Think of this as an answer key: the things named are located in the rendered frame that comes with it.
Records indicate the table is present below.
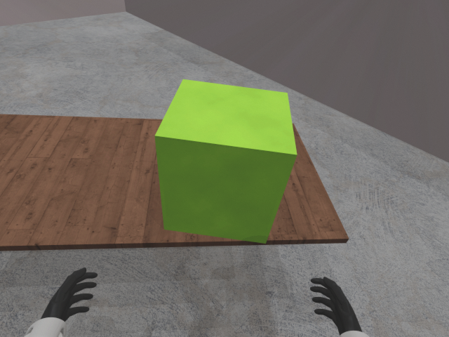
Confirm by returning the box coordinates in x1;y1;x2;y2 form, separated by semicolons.
0;114;349;251

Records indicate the robot left hand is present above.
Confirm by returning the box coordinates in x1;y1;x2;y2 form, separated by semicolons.
41;267;98;322

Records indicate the carton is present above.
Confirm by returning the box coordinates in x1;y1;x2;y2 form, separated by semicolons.
155;79;297;244

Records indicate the left robot forearm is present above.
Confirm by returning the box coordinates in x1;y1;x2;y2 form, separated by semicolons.
24;317;67;337

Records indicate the robot right hand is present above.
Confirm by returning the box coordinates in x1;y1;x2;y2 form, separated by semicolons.
310;277;362;335

